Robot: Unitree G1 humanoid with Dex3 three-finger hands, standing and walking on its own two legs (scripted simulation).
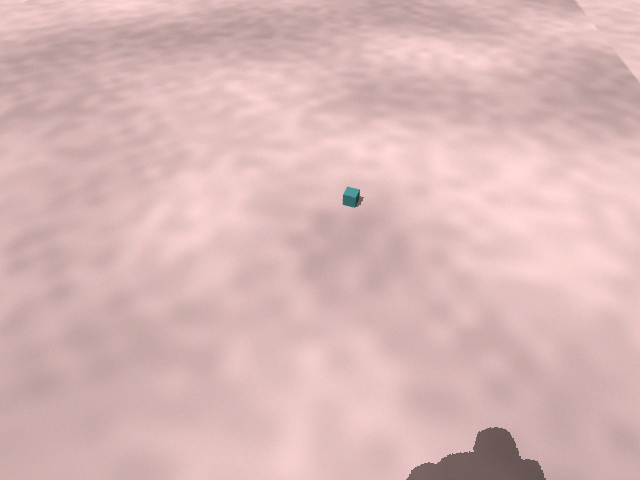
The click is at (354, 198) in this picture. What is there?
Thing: cube
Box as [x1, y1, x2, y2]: [343, 187, 359, 207]
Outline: 347,187 343,194 343,204 354,207 358,200 359,189
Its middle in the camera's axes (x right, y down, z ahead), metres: +0.16 -0.20 +1.86
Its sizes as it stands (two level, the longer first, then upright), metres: 0.063 0.063 0.063
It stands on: the floor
